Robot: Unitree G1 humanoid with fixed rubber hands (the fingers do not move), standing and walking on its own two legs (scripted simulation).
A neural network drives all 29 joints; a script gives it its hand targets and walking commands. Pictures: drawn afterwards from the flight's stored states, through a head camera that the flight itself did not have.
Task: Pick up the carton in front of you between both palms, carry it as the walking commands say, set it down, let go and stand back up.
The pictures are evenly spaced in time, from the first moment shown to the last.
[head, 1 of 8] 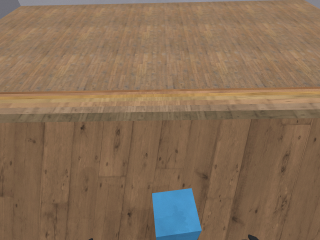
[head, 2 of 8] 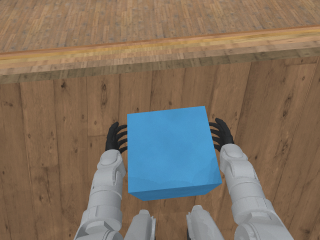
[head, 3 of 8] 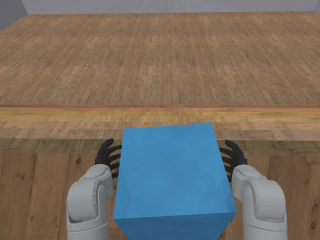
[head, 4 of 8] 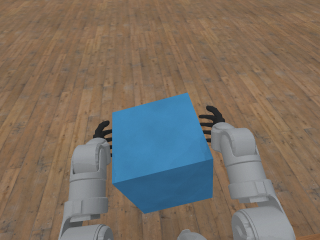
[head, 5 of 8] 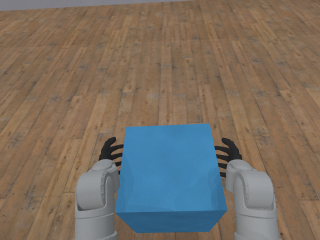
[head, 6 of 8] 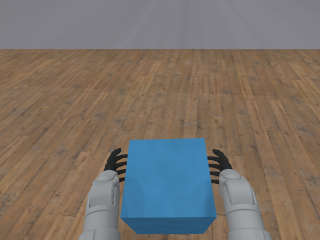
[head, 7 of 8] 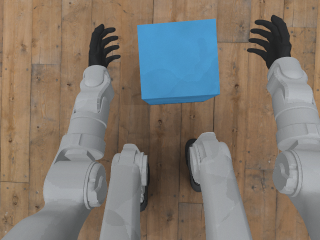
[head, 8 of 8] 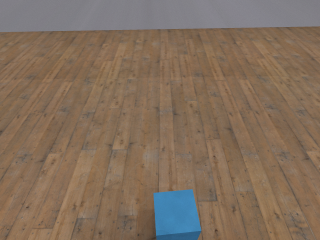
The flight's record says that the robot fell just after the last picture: no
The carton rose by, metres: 0.68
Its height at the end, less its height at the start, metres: -1.38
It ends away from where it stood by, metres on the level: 6.15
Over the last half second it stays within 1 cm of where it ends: yes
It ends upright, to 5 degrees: yes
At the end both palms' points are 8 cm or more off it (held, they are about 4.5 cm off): yes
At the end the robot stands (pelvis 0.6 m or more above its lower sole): yes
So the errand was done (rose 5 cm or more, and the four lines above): yes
